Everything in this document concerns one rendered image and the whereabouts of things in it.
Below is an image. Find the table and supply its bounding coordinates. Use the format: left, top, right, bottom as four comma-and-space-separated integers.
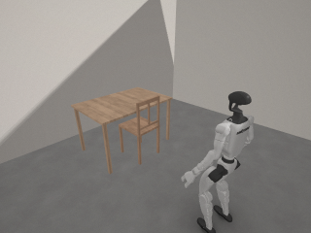
71, 87, 173, 174

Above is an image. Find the robot left shin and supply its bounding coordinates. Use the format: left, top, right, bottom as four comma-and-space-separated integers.
198, 194, 213, 230

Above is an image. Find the right robot thigh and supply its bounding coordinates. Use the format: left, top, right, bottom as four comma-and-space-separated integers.
216, 158, 241, 192

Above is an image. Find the robot left upper arm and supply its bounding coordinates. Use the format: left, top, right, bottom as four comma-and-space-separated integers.
212, 121, 231, 160

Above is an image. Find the left robot hand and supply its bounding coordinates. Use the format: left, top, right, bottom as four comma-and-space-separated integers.
181, 171, 196, 188

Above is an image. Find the robot left forearm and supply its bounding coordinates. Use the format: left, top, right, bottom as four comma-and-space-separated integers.
191, 150, 216, 177

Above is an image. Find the robot right upper arm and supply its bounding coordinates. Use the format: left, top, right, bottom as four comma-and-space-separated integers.
243, 114, 254, 142

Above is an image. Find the chair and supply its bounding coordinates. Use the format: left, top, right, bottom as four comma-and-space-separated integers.
119, 95, 160, 165

